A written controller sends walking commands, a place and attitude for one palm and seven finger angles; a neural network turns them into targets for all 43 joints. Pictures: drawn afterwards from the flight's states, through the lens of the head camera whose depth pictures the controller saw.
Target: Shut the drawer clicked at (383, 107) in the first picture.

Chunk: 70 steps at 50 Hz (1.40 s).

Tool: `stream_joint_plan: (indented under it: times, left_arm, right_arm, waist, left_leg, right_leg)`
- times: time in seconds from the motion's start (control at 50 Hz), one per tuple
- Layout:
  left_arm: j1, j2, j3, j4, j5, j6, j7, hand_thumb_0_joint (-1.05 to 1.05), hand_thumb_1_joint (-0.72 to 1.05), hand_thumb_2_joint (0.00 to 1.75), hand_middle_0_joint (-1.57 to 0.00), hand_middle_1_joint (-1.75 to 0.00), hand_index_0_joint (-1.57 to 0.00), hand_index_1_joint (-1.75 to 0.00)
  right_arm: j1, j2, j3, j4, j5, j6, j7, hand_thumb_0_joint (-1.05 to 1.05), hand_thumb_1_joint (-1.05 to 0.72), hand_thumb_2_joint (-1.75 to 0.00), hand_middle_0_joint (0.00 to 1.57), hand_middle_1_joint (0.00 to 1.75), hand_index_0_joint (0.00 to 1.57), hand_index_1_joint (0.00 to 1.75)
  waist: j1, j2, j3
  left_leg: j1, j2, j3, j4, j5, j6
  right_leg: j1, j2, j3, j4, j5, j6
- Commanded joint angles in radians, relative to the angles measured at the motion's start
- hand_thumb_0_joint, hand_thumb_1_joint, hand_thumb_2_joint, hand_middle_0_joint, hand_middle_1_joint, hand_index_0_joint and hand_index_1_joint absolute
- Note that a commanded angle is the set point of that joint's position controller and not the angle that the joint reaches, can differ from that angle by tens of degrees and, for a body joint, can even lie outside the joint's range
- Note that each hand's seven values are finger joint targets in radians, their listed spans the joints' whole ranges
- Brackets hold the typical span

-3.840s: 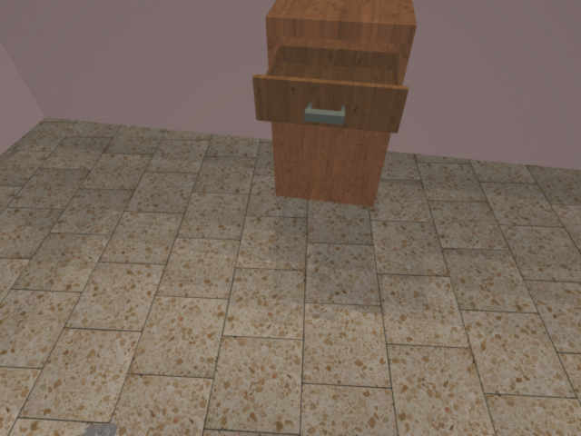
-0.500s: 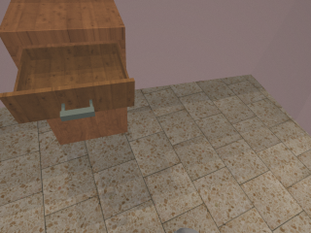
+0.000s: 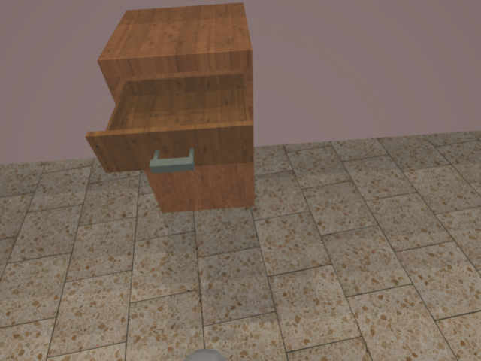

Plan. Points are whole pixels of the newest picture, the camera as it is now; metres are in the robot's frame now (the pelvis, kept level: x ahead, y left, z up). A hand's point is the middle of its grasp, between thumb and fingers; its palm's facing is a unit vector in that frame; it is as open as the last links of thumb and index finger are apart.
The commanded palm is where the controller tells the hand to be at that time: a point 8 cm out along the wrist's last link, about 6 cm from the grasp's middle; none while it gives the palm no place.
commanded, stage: take the last steps up to it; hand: left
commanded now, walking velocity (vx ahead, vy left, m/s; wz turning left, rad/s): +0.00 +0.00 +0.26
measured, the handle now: (173, 159) +0.61 +0.23 -0.07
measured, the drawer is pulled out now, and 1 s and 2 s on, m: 0.30 0.30 0.30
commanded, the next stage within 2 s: come to a stop and stand still in 1.32 s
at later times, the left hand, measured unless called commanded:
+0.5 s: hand out of the picture -0.04 +0.23 -0.18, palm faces +0.15 -0.98 -0.14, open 7.4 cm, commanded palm none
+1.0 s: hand (177, 303) +0.26 +0.17 -0.16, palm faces +0.10 -0.98 -0.19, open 7.2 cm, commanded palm none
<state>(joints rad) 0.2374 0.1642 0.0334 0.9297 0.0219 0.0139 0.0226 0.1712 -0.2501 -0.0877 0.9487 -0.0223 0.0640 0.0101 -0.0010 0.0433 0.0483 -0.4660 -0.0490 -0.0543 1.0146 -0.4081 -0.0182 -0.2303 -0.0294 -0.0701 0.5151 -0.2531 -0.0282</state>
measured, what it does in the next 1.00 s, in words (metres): walks ahead: left foot, then right foot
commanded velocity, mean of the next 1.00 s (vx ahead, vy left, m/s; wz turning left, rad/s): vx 0.29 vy -0.04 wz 0.01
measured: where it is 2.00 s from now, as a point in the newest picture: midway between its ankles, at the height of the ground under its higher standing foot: (255, 344)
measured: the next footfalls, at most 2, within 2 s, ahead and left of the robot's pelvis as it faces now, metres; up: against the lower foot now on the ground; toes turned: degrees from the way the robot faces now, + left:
left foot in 0.32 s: -0.02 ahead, +0.14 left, +0.00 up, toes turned +8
right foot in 0.82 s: +0.27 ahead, -0.09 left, +0.00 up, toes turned -4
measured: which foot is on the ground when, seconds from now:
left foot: up 0.00-0.30, down 0.32-0.82, up 0.84-1.00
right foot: down 0.00-0.32, up 0.34-0.80, down 0.82-1.00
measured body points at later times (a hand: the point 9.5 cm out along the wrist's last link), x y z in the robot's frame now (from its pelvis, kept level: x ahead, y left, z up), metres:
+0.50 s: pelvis +0.01 +0.05 +0.01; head +0.02 +0.08 +0.46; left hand -0.05 +0.28 -0.16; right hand +0.02 -0.19 -0.13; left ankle -0.06 +0.14 -0.74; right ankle +0.06 -0.10 -0.67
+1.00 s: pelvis +0.17 -0.01 +0.00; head +0.18 -0.02 +0.44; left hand +0.26 +0.22 -0.15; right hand +0.14 -0.24 -0.17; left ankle +0.12 +0.12 -0.66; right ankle +0.23 -0.09 -0.74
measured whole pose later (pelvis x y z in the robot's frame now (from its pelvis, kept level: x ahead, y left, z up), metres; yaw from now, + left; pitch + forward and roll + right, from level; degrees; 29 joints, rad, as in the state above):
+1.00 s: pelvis +0.17 -0.01 +0.00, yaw +5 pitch -2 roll -1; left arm 0.15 0.15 0.06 1.01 0.01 -0.07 0.02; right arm 0.35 -0.14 -0.06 1.10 -0.03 -0.01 -0.01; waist -0.05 0.02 0.06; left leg -0.45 0.11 0.04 1.17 -0.34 0.01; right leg -0.28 0.01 -0.17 0.49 -0.18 -0.08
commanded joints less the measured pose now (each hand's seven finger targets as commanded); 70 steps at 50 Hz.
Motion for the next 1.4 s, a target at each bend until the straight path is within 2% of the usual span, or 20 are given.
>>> stream_joint_plan:
  times: [0.0,0.14,0.26,0.28,0.3,0.34,0.44,0.66,0.72,0.76,0.78,0.8,0.82,0.88,0.96,1.14,1.24,1.26,1.3,1.38]
  left_arm:
    - [0.008,0.182,0.049,-0.075,0.0,-0.03,0.015,0.0,0.9,0.9,-0.2,-0.3,-0.2,-0.3]
    - [0.172,0.196,0.052,0.015,0.011,-0.042,0.0,0.0,0.9,0.9,-0.2,-0.3,-0.2,-0.3]
    - [0.121,0.176,0.048,0.075,-0.002,-0.033,-0.01,0.0,0.9,0.9,-0.2,-0.3,-0.2,-0.3]
    - [0.109,0.131,0.036,0.07,-0.009,-0.03,-0.017,0.0,0.9,0.9,-0.2,-0.3,-0.2,-0.3]
    - [0.081,0.073,0.025,0.045,-0.009,-0.03,-0.026,0.0,0.9,0.9,-0.2,-0.3,-0.2,-0.3]
    - [-0.033,0.101,0.032,0.002,0.014,-0.033,-0.028,0.0,0.9,0.9,-0.2,-0.3,-0.2,-0.3]
    - [0.031,0.082,0.034,0.083,0.002,-0.033,-0.051,0.0,0.9,0.9,-0.2,-0.3,-0.2,-0.3]
    - [-0.221,0.049,0.019,0.021,-0.006,-0.031,-0.053,0.0,0.9,0.9,-0.2,-0.3,-0.2,-0.3]
    - [-0.178,0.06,0.029,0.031,-0.008,-0.039,-0.052,0.0,0.9,0.9,-0.2,-0.3,-0.2,-0.3]
    - [0.042,0.102,0.046,0.099,-0.002,-0.056,-0.044,0.0,0.9,0.9,-0.2,-0.3,-0.2,-0.3]
    - [0.197,0.176,0.068,0.141,0.005,-0.071,-0.033,0.0,0.9,0.9,-0.2,-0.3,-0.2,-0.3]
    - [0.3,0.276,0.091,0.16,-0.004,-0.074,-0.022,0.0,0.9,0.9,-0.2,-0.3,-0.2,-0.3]
    - [0.267,0.286,0.087,0.149,-0.021,-0.066,-0.019,0.0,0.9,0.9,-0.2,-0.3,-0.2,-0.3]
    - [0.023,0.14,0.051,0.08,-0.012,-0.067,-0.005,0.0,0.9,0.9,-0.2,-0.3,-0.2,-0.3]
    - [0.01,0.088,0.031,0.084,-0.002,-0.084,-0.001,0.0,0.9,0.9,-0.2,-0.3,-0.2,-0.3]
    - [0.135,0.128,0.039,0.129,0.004,-0.088,-0.012,0.0,0.9,0.9,-0.2,-0.3,-0.2,-0.3]
    - [0.152,0.123,0.034,0.164,-0.003,-0.074,-0.012,0.0,0.9,0.9,-0.2,-0.3,-0.2,-0.3]
    - [0.154,0.095,0.027,0.163,-0.006,-0.07,-0.013,0.0,0.9,0.9,-0.2,-0.3,-0.2,-0.3]
    - [0.138,0.041,0.011,0.131,-0.004,-0.071,-0.016,0.0,0.9,0.9,-0.2,-0.3,-0.2,-0.3]
    - [0.1,0.052,0.021,0.144,0.004,-0.056,-0.02,0.0,0.9,0.9,-0.2,-0.3,-0.2,-0.3]
  right_arm:
    - [0.022,-0.059,-0.009,-0.041,0.001,-0.012,0.002,0.0,-0.9,-0.9,0.2,0.3,0.2,0.3]
    - [-0.068,-0.023,0.01,-0.041,-0.003,-0.034,0.012,0.0,-0.9,-0.9,0.2,0.3,0.2,0.3]
    - [0.146,0.024,0.032,0.057,0.003,-0.079,-0.007,0.0,-0.9,-0.9,0.2,0.3,0.2,0.3]
    - [0.207,-0.021,0.024,0.083,0.001,-0.089,-0.019,0.0,-0.9,-0.9,0.2,0.3,0.2,0.3]
    - [0.276,-0.108,0.007,0.096,-0.009,-0.09,-0.027,0.0,-0.9,-0.9,0.2,0.3,0.2,0.3]
    - [0.291,-0.137,0.004,0.096,-0.011,-0.091,-0.034,0.0,-0.9,-0.9,0.2,0.3,0.2,0.3]
    - [0.234,-0.021,0.04,0.101,0.006,-0.133,-0.048,0.0,-0.9,-0.9,0.2,0.3,0.2,0.3]
    - [0.396,-0.012,0.043,0.185,-0.009,-0.138,-0.057,0.0,-0.9,-0.9,0.2,0.3,0.2,0.3]
    - [0.366,-0.038,0.035,0.188,-0.011,-0.133,-0.056,0.0,-0.9,-0.9,0.2,0.3,0.2,0.3]
    - [0.35,-0.037,0.033,0.192,-0.002,-0.132,-0.051,0.0,-0.9,-0.9,0.2,0.3,0.2,0.3]
    - [0.363,-0.01,0.034,0.188,0.011,-0.135,-0.04,0.0,-0.9,-0.9,0.2,0.3,0.2,0.3]
    - [0.397,0.049,0.043,0.154,0.022,-0.138,-0.04,0.0,-0.9,-0.9,0.2,0.3,0.2,0.3]
    - [0.332,0.015,0.037,0.139,0.026,-0.13,-0.039,0.0,-0.9,-0.9,0.2,0.3,0.2,0.3]
    - [0.239,0.053,0.025,0.118,0.001,-0.104,-0.024,0.0,-0.9,-0.9,0.2,0.3,0.2,0.3]
    - [0.292,0.092,0.027,0.135,-0.009,-0.073,-0.016,0.0,-0.9,-0.9,0.2,0.3,0.2,0.3]
    - [0.028,0.062,0.029,0.035,-0.004,-0.097,0.007,0.0,-0.9,-0.9,0.2,0.3,0.2,0.3]
    - [0.059,0.044,0.04,0.061,0.001,-0.117,-0.006,0.0,-0.9,-0.9,0.2,0.3,0.2,0.3]
    - [0.119,0.011,0.037,0.084,0.0,-0.124,-0.014,0.0,-0.9,-0.9,0.2,0.3,0.2,0.3]
    - [0.264,-0.121,0.011,0.113,-0.008,-0.116,-0.026,0.0,-0.9,-0.9,0.2,0.3,0.2,0.3]
    - [0.163,-0.033,0.041,0.094,0.001,-0.122,-0.043,0.0,-0.9,-0.9,0.2,0.3,0.2,0.3]
  waist:
    - [0.0,-0.192,-0.002]
    - [0.08,-0.224,0.01]
    - [-0.01,-0.174,-0.029]
    - [-0.034,-0.034,-0.029]
    - [-0.072,0.203,0.011]
    - [-0.088,0.208,0.102]
    - [-0.01,0.075,0.094]
    - [-0.064,0.091,0.137]
    - [-0.026,0.098,0.106]
    - [0.073,0.017,-0.018]
    - [0.135,-0.091,-0.134]
    - [0.136,-0.317,-0.262]
    - [0.133,-0.21,-0.237]
    - [0.025,-0.113,0.011]
    - [-0.042,-0.115,0.011]
    - [0.036,-0.116,0.024]
    - [0.004,-0.116,0.014]
    - [-0.019,-0.039,-0.013]
    - [-0.07,0.224,-0.062]
    - [-0.019,0.044,0.01]
  left_leg:
    - [-0.044,0.062,0.022,0.15,0.042,-0.032]
    - [0.007,0.092,0.096,-0.185,-0.039,-0.018]
    - [0.419,0.054,0.165,-0.639,0.065,0.031]
    - [0.53,0.148,0.038,-0.719,-0.004,0.058]
    - [0.549,0.362,-0.26,-0.841,-0.22,0.14]
    - [0.439,0.464,-0.396,-0.912,-0.251,0.227]
    - [0.444,0.303,-0.068,-0.864,0.34,0.175]
    - [0.491,0.332,0.022,-0.791,0.628,0.166]
    - [0.441,0.339,0.043,-0.708,0.747,0.158]
    - [0.351,0.278,0.091,-0.456,0.788,0.111]
    - [0.154,0.219,0.129,-0.195,0.564,0.071]
    - [-0.058,0.07,0.169,0.155,-0.14,0.027]
    - [-0.06,0.105,0.064,0.289,-0.168,0.054]
    - [-0.071,0.197,0.041,0.289,0.044,0.048]
    - [0.025,0.199,0.091,0.113,0.111,0.006]
    - [0.007,0.154,0.135,-0.295,0.109,-0.004]
    - [0.27,0.112,0.179,-0.548,0.201,0.005]
    - [0.402,0.148,0.128,-0.606,0.245,0.023]
    - [0.563,0.465,-0.241,-0.746,0.356,0.198]
    - [0.388,0.395,-0.116,-0.786,0.424,0.206]
  right_leg:
    - [0.006,-0.247,0.182,-0.241,0.155,-0.101]
    - [0.103,-0.275,0.248,-0.352,-0.243,-0.112]
    - [-0.103,-0.182,0.136,-0.245,-0.347,-0.059]
    - [-0.228,-0.128,0.078,-0.105,-0.333,-0.015]
    - [-0.391,-0.032,-0.045,0.151,-0.269,0.026]
    - [-0.514,-0.056,0.027,0.416,-0.252,0.017]
    - [-0.462,-0.072,0.035,0.54,0.014,0.045]
    - [-0.422,-0.063,-0.01,0.253,0.051,0.013]
    - [-0.217,-0.017,-0.045,0.137,0.004,-0.018]
    - [0.126,0.027,-0.07,0.024,0.092,-0.034]
    - [0.403,-0.125,0.104,-0.01,0.075,-0.087]
    - [0.549,-0.415,0.515,-0.14,0.172,-0.196]
    - [0.399,-0.431,0.552,-0.238,0.005,-0.228]
    - [0.004,-0.327,0.335,-0.329,-0.163,-0.163]
    - [-0.135,-0.244,0.135,-0.363,-0.011,-0.134]
    - [0.061,-0.258,0.173,-0.355,0.022,-0.163]
    - [0.018,-0.2,0.095,-0.207,0.105,-0.099]
    - [-0.047,-0.151,0.056,-0.092,0.104,-0.062]
    - [-0.298,0.004,-0.084,0.324,-0.305,0.013]
    - [-0.337,-0.075,0.045,0.584,-0.18,0.018]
